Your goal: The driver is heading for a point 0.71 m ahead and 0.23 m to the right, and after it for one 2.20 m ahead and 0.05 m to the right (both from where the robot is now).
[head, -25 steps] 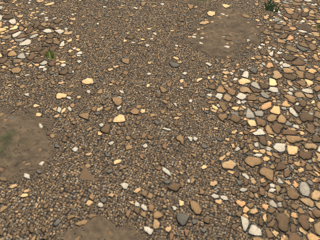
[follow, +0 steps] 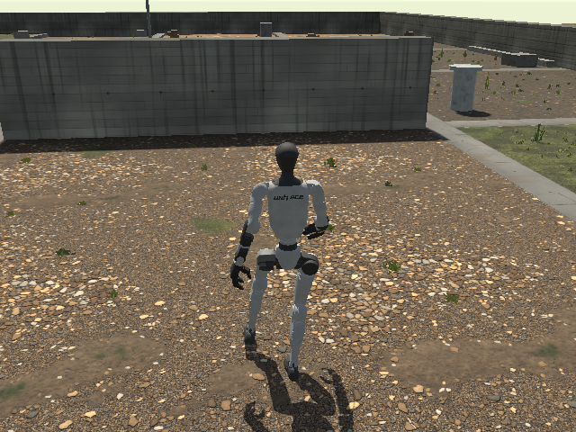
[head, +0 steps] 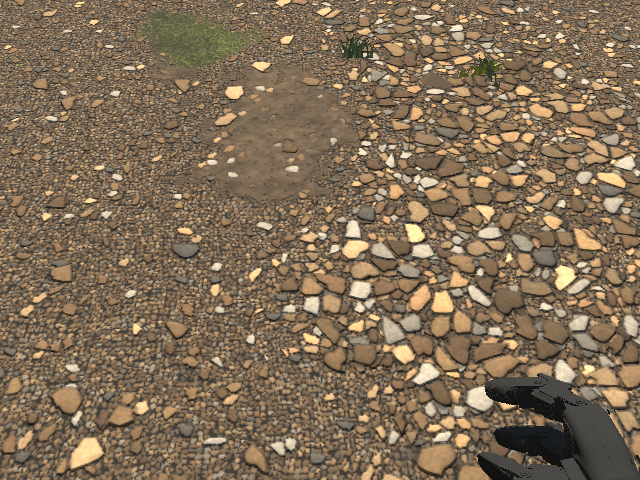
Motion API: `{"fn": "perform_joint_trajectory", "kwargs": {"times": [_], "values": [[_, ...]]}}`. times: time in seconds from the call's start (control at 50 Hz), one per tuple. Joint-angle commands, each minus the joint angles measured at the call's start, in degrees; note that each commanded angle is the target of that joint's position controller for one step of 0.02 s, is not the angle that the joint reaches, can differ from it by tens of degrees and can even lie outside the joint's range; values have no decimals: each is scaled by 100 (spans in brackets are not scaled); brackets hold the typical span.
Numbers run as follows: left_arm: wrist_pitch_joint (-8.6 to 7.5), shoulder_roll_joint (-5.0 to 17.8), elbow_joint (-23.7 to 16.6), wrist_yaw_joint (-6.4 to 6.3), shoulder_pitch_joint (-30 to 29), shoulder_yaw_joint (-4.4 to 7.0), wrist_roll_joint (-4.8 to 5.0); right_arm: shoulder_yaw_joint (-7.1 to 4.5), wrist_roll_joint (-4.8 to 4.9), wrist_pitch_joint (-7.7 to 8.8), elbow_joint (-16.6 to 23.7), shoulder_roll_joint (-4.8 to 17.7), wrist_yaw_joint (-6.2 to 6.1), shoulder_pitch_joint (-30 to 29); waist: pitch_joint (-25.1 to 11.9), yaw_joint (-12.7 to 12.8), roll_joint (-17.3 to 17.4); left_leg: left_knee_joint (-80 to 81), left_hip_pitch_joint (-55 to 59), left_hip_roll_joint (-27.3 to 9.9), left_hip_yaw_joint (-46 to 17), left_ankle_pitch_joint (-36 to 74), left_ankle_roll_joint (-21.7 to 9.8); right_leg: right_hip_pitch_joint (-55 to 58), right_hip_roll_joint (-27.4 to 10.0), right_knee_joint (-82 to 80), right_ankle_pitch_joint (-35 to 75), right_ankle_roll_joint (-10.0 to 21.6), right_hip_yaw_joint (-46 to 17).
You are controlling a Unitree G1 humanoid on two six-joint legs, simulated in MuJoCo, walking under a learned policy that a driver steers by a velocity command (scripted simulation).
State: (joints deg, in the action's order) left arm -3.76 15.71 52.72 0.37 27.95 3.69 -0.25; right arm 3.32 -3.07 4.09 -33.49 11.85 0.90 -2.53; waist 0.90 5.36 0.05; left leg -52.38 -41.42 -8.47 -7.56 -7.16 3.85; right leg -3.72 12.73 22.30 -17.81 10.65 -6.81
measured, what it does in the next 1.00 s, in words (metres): walks ahead, turning right: left foot, then right foot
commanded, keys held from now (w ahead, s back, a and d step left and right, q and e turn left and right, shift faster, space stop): w+e+shift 0.64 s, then w+q+shift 0.36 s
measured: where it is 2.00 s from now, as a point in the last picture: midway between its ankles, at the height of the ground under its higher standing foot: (558, 138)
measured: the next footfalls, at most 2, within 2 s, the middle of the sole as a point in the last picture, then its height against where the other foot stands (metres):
left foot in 0.14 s outside the picture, level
right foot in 0.62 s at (429, 413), level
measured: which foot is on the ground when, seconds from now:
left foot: up 0.00-0.12, down 0.14-0.60, up 0.62-1.00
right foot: down 0.00-0.16, up 0.18-0.60, down 0.62-1.00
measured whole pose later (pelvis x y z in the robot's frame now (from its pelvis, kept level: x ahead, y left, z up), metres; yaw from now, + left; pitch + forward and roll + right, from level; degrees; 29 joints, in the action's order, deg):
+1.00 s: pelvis +0.82 -0.22 -0.02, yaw -36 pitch +2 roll +0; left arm -7.5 16.9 49.9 -0.1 24.6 1.8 -1.2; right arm -0.1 -0.5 2.5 -40.1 15.7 3.4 5.7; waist 2.6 3.6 0.8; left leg -35.3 -41.3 -2.0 5.4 7.3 -6.4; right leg 16.2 7.5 4.3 -21.1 5.9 4.7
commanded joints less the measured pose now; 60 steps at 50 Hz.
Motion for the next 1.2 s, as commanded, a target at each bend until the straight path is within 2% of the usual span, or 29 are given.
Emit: {"fn": "perform_joint_trajectory", "kwargs": {"times": [0.02,0.06,0.1,0.14,0.16,0.18,0.2,0.24,0.34,0.4,0.46,0.52,0.58,0.6,0.62,0.64,0.66,0.7,0.74,0.84,0.92,0.98,1.02,1.06,1.08,1.1,1.12,1.14,1.2], "values": [[-168,1090,-497,55,-299,315,78,-123,180,-21,400,499,1,-417,301,-12,-5,1447,1545,560,855,1198,-51,-1441,-1069,-1089,2520,447,-1376],[-145,1143,-520,61,-262,364,52,-176,199,10,455,638,-36,-414,106,42,-263,2039,1798,729,772,1191,-155,-807,-1190,-721,3116,262,-1477],[-152,1303,-594,35,-403,412,8,-356,191,61,268,1047,-125,277,-450,-302,-338,2355,2742,1009,650,638,-254,-305,-1209,286,4317,-21,-1577],[-207,1434,-786,66,-1069,431,-44,-660,172,128,-266,1639,-285,2489,-1539,-1605,-260,2069,5090,640,440,-333,-398,-1103,-964,2804,4049,-244,-1349],[-263,475,-1024,37,-1233,176,-90,-791,-11,154,-506,1976,-377,3661,-2129,-1826,839,2179,6312,-783,-1013,-2406,-422,-2227,-627,4758,174,-184,-901],[-233,77,-1449,56,-443,-14,253,-880,-172,117,-355,2403,-314,2826,-2538,-852,2723,3778,6639,-2035,-4633,-3735,-985,-3751,-362,5939,-1178,-352,-289],[-86,569,-1200,-18,-694,-12,57,-849,-118,67,-166,1732,-256,2007,-1665,-821,1534,3939,5822,-1739,-4363,-4853,-1180,-4276,-967,6244,-401,-293,-110],[43,753,-1238,119,-1361,51,-122,-688,-55,27,-297,1041,-199,1769,-621,-830,229,3804,4513,-1179,-2171,-2762,-1048,-4106,-1393,5752,233,-408,170],[332,262,-1872,402,-2162,-152,-193,-603,163,260,-1088,715,-67,2466,-1,-576,450,4124,3769,-782,131,-74,-733,-4427,-1876,5471,634,-468,282],[368,292,-2198,446,-2603,-228,-149,-623,121,371,-1148,901,-51,2291,328,-378,467,4425,3353,-678,1166,932,-654,-4316,-1920,4740,1423,-493,477],[360,352,-2352,542,-3386,-278,-170,-640,122,368,-1370,1003,-93,2666,792,-608,122,4700,3596,-333,2003,1788,-483,-4039,-1690,3286,1770,-339,1254],[316,300,-2291,559,-3401,-314,-146,-710,105,291,-1439,1406,-198,3000,574,-492,378,3908,4241,-396,2475,5607,-287,-3074,-1126,2438,1485,-9,1941],[256,820,-1681,383,-1397,-60,-135,-848,94,10,-1299,1881,-313,2721,-572,595,731,1148,4211,-761,2300,7202,-413,-745,-588,2100,796,328,1727],[215,1099,-1236,253,-163,137,-119,-858,76,-49,-1146,1867,-263,2471,-1068,1047,537,-676,3202,-679,2206,5943,-474,983,-563,1548,732,520,1250],[296,1439,-1151,83,-390,368,91,-825,58,-56,-1027,1470,-159,2299,-852,678,-654,-2875,1411,466,2144,-193,-337,1986,-1140,1263,360,633,120],[412,2184,-1457,95,-835,460,-166,-701,151,70,-241,1146,-131,2560,-1599,-32,-1324,-4696,-724,999,1319,-2139,-52,3351,-2583,594,864,1843,-3097],[447,1860,-1555,-24,-381,434,-211,-643,210,226,-104,1274,-132,2063,-1955,340,-218,-4559,-1138,737,417,-1621,-148,3272,-2898,-333,191,1869,-3765],[237,1097,-1199,-124,-771,239,-157,-558,178,225,-323,1128,-149,2059,-357,-336,639,-3155,-567,108,482,-1188,-273,1002,-2685,-767,421,1231,-2686],[-25,713,-1193,-162,-1186,50,-167,-495,7,-45,-577,941,-85,2373,-28,-807,697,-2551,408,-102,429,-1337,-256,-506,-2301,-918,1096,926,-1716],[-354,679,-809,63,-791,19,-69,-409,211,-183,-267,663,117,1154,672,-537,164,-209,373,-104,724,315,-527,-1154,-1618,-1660,2247,217,136],[-520,749,-626,48,-491,-32,-7,-393,333,-96,-214,586,251,584,635,-291,29,1337,1047,398,1203,2089,-940,-444,-1778,-2183,3785,-328,951],[-457,1008,-544,-120,-366,-11,-100,-471,248,-75,-372,835,269,722,185,-428,-342,1712,1301,1062,1654,1608,-1133,945,-1945,-1356,6867,-713,1368],[-280,1217,-583,-284,-543,45,-261,-601,200,-139,-676,1169,233,1716,-415,-1022,-751,1603,2172,1523,1790,666,-1286,1341,-2185,287,8593,-895,1510],[-111,1427,-816,-342,-1314,120,-315,-874,181,-194,-1348,1630,124,4087,-1078,-2335,-542,2009,4361,1359,1153,-153,-1766,32,-1959,4150,7565,-907,1636],[-243,440,-1024,-216,-1328,-134,-374,-970,196,-263,-1515,1928,49,4101,-944,-1750,935,1312,5723,404,-203,-2,-2174,-2426,-1032,6489,432,-929,1360],[-369,337,-1492,-122,-1054,-225,-96,-1060,175,-319,-1288,2238,43,3418,-1673,-1174,1902,2794,6762,-554,-3649,-1216,-3273,-4490,-491,7782,-1141,-1144,406],[-483,631,-1590,-111,-1404,-291,-182,-1046,189,-299,-1039,1892,20,3107,-1280,-1282,487,3624,6275,-648,-3931,-1665,-3059,-4767,-997,7274,-392,-975,-114],[-532,737,-1631,-61,-1661,-299,-210,-971,227,-293,-1108,1560,5,2943,-708,-1050,-293,3810,5320,-514,-3420,-1709,-2772,-4491,-1287,6569,38,-918,-110],[-232,525,-1759,-13,-1695,-405,-451,-842,253,-143,-1194,1275,-58,2654,217,-367,-632,4065,3063,228,-2187,-806,-2387,-3664,-1701,5395,-149,-1141,106]]}}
